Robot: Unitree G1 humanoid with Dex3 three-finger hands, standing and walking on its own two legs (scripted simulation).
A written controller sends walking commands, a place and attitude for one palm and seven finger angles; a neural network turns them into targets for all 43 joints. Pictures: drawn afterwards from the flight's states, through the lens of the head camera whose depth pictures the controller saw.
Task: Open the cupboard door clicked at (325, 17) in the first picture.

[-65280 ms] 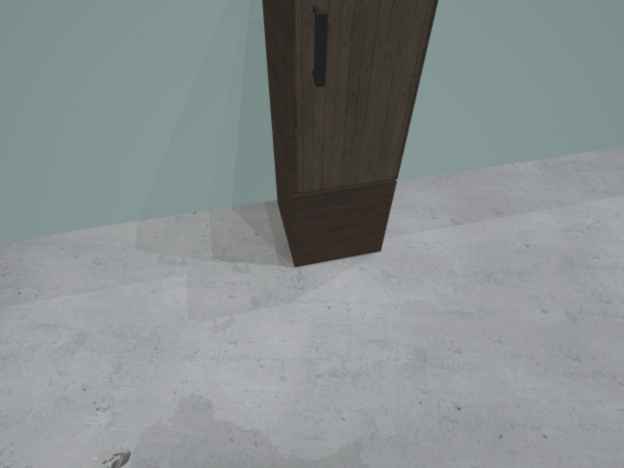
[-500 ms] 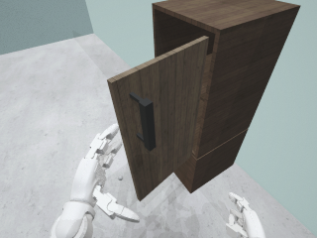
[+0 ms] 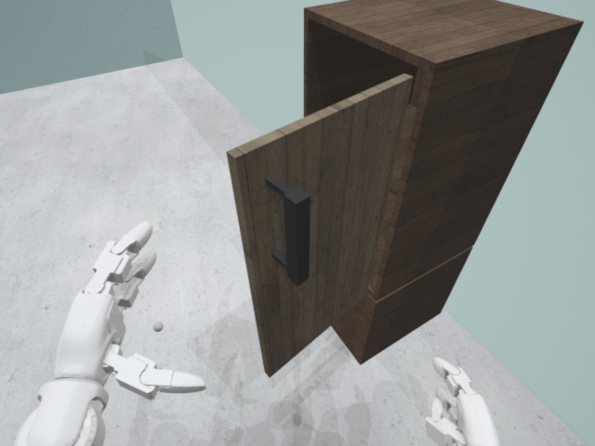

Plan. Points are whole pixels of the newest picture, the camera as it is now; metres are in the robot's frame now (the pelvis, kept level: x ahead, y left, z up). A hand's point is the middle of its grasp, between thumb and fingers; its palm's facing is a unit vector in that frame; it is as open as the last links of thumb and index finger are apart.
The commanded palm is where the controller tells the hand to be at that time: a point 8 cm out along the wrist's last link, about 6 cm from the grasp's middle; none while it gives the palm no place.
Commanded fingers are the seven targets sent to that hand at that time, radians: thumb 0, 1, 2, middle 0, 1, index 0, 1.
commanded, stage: draw the hand back to the body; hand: left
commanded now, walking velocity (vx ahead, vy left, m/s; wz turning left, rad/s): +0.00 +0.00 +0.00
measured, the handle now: (286, 232) +0.36 +0.06 +0.13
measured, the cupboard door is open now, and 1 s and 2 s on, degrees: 100 100 100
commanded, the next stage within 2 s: step back with the hand held close in 0.96 s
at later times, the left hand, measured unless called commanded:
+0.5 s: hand (80, 300) +0.21 +0.26 +0.16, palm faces +0.39 -0.84 -0.37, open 10.0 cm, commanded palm +0.16 +0.30 +0.18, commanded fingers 0.00 0.80 0.86 -0.20 -0.30 -0.20 -0.30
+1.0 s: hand (70, 305) +0.20 +0.26 +0.17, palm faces +0.44 -0.81 -0.38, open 7.4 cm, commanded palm +0.15 +0.30 +0.18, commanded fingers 0.00 0.90 0.90 -0.20 -0.30 -0.20 -0.30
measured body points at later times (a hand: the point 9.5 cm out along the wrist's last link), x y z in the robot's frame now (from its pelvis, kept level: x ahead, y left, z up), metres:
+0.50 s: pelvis +0.02 +0.02 +0.01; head +0.00 +0.01 +0.46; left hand +0.19 +0.30 +0.18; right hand +0.20 -0.20 -0.07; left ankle +0.00 +0.11 -0.73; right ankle +0.00 -0.10 -0.73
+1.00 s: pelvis +0.01 +0.00 +0.01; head -0.01 -0.01 +0.46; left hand +0.17 +0.30 +0.19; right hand +0.19 -0.22 -0.07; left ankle +0.00 +0.11 -0.73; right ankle +0.00 -0.10 -0.73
